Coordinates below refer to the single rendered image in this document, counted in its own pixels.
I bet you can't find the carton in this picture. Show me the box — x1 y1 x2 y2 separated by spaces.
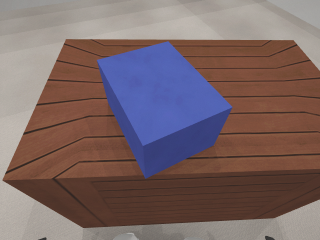
97 41 233 179

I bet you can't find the pedestal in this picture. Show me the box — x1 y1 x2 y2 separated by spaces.
2 39 320 228

